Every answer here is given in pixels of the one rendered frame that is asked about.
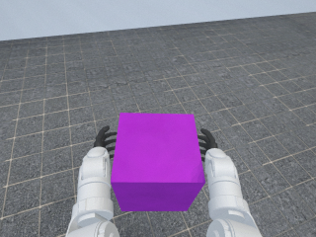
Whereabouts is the right robot upper arm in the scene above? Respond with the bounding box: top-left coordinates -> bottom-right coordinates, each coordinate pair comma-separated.
206,217 -> 263,237

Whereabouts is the robot left forearm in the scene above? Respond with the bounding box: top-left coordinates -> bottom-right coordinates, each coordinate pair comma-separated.
65,146 -> 114,237

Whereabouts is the robot right forearm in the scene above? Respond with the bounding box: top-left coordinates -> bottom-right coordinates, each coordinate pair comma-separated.
204,148 -> 260,232

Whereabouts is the carton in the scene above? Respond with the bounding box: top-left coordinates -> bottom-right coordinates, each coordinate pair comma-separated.
111,113 -> 205,211

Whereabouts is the left robot upper arm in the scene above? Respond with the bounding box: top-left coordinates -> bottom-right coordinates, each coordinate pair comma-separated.
67,220 -> 120,237

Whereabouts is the robot left hand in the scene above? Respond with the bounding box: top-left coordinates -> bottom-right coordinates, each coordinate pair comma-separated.
93,125 -> 118,159

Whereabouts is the robot right hand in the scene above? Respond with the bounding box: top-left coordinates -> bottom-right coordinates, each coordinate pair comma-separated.
197,128 -> 218,162

